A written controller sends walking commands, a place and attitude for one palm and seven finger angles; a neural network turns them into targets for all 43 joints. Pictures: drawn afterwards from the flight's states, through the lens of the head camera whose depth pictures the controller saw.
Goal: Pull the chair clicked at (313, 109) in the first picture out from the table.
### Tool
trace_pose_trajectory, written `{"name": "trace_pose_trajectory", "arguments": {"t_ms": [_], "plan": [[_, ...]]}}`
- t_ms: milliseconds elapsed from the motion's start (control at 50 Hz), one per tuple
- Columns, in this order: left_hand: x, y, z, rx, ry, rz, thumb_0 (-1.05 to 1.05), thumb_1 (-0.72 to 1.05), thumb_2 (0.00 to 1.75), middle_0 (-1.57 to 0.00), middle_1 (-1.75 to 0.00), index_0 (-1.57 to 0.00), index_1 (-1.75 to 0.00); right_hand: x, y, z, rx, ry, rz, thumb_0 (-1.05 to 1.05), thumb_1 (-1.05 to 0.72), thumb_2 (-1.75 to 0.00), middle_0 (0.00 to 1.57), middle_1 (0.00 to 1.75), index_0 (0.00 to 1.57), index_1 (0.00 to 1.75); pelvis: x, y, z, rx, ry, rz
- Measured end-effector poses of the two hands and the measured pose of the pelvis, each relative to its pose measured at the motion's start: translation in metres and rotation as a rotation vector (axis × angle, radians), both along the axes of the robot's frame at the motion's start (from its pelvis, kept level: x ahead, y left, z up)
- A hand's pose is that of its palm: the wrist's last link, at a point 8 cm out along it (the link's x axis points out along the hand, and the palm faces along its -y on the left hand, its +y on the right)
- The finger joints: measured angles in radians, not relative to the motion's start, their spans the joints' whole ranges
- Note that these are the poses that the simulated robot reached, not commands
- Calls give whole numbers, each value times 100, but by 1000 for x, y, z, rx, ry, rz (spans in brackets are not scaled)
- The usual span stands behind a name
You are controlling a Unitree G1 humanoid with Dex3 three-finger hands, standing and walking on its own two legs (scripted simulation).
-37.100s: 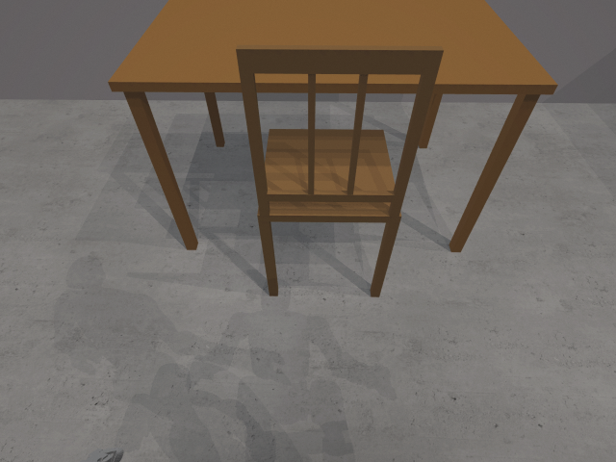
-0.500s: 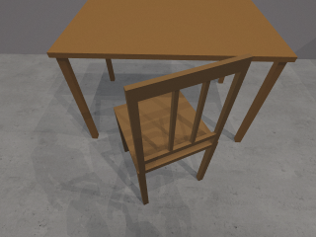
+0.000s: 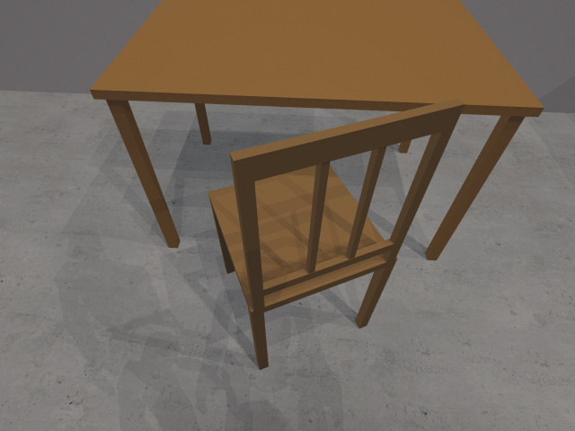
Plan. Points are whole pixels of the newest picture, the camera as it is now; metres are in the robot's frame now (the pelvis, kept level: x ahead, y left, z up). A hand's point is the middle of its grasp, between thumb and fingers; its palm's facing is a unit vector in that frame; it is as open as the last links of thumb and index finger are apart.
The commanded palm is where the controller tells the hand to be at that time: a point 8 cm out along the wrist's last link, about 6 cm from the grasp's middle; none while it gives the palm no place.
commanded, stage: look again from close up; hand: left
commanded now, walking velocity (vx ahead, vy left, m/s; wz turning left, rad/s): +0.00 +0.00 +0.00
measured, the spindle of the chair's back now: (315, 224) +0.50 -0.02 -0.06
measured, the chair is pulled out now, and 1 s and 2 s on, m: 0.20 0.20 0.20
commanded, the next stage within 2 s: shuffle to correct the standing spot in 0.16 s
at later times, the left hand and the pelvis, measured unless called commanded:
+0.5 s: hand out of the picture -0.01 +0.16 -0.19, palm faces +0.10 -0.98 -0.17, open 7.3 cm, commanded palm none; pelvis +0.02 +0.00 -0.01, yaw +4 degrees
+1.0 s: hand out of the picture +0.14 +0.14 -0.18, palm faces +0.28 -0.94 -0.22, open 7.3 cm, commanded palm none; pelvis +0.11 -0.07 -0.02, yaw +16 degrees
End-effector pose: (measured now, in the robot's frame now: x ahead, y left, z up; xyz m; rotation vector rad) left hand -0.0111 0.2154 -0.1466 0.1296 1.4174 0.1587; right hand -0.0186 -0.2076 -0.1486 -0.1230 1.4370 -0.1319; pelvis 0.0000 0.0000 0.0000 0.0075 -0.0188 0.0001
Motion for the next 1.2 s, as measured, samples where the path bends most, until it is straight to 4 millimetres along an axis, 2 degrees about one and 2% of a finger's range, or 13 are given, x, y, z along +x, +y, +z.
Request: {"name": "trace_pose_trajectory", "arguments": {"t_ms": [360,480,560,620,680,740,800,880,960,1020,1100,1200], "plan": [[-5,1,-4,-11,1,11,1,92,90,-20,-30,-20,-30,-5,8,0,6,9,-3,0,-91,-90,20,30,20,30,-1,3,-1,0,-2,12],[-6,-1,-8,-11,4,58,1,91,90,-20,-30,-20,-30,-3,3,-1,6,58,20,0,-91,-90,20,30,20,30,12,-3,-6,0,16,61],[-7,-7,-12,-10,8,108,1,91,90,-20,-30,-20,-30,11,-7,-3,-10,82,55,0,-91,-90,20,30,20,30,24,-8,-10,-12,32,100],[-11,-12,-18,-19,20,148,1,91,90,-20,-30,-20,-30,32,-15,-2,-40,77,90,0,-91,-90,20,30,20,30,31,-10,-14,-19,35,139],[-16,-16,-27,-41,54,177,1,91,90,-20,-30,-20,-30,61,-21,-1,-73,39,128,0,-91,-90,20,30,20,30,40,-8,-19,-7,29,155],[-10,-18,-27,-54,94,172,1,91,90,-20,-30,-20,-30,87,-25,5,-94,-22,147,0,-91,-90,20,30,20,30,51,-10,-16,-5,32,165],[17,-17,-20,-43,52,186,1,91,90,-20,-30,-20,-30,102,-33,13,-102,-25,179,0,-91,-90,20,30,20,30,61,-18,-9,-20,38,192],[66,-18,-8,-16,-64,209,1,91,90,-20,-30,-20,-30,123,-52,16,-99,8,227,0,-91,-90,20,30,21,30,76,-33,-3,-33,46,230],[114,-23,0,36,-172,208,1,91,90,-20,-30,-20,-30,155,-82,4,-93,20,257,0,-91,-90,20,30,21,30,96,-54,-9,-34,45,265],[135,-30,-4,90,-229,208,1,91,90,-20,-30,-20,-30,189,-107,-12,-96,-2,267,0,-91,-90,21,30,21,30,113,-72,-22,-16,32,296],[136,-49,0,93,-205,229,0,91,90,-20,-30,-20,-30,242,-121,-5,-119,-73,301,0,-91,-90,20,30,20,30,124,-84,-17,-14,13,321],[126,-75,-9,45,-146,278,1,91,90,-20,-30,-20,-30,296,-111,14,-110,-200,356,0,-91,-90,20,30,20,30,140,-94,-12,-15,10,354]]}}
